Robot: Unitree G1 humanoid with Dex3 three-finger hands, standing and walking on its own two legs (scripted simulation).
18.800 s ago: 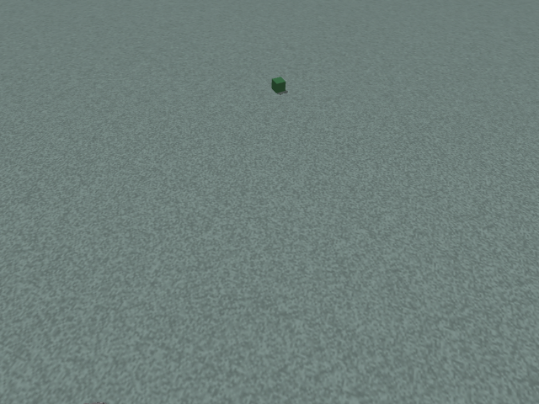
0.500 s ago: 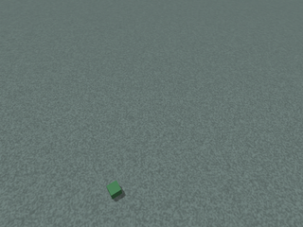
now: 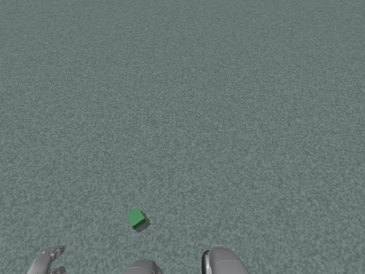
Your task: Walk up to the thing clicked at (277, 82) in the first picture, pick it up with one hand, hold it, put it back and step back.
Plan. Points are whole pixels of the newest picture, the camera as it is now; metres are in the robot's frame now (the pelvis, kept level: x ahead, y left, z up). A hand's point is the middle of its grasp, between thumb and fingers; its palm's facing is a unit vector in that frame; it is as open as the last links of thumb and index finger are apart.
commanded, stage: walk up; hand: left
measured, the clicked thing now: (136, 218) +0.39 +0.24 -0.72
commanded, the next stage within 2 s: stand in 1.38 s
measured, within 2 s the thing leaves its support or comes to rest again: neither
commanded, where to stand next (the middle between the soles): +0.00 +0.01 m, yaw -2 degrees
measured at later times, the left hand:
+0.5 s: hand out of the picture -0.01 +0.30 -0.15, palm faces +0.04 -0.92 -0.38, open 7.4 cm
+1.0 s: hand out of the picture +0.05 +0.25 -0.12, palm faces +0.01 -0.90 -0.43, open 7.4 cm
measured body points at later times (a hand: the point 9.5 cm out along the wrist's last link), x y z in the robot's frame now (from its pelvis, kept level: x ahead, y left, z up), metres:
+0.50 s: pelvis -0.06 +0.01 +0.01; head -0.02 +0.03 +0.46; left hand -0.01 +0.35 -0.12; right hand +0.02 -0.31 -0.10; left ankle -0.08 +0.14 -0.72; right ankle -0.02 -0.12 -0.68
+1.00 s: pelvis +0.00 -0.02 +0.02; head +0.05 -0.04 +0.46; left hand +0.05 +0.30 -0.09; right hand +0.10 -0.32 -0.12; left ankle +0.10 +0.11 -0.70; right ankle -0.04 -0.11 -0.72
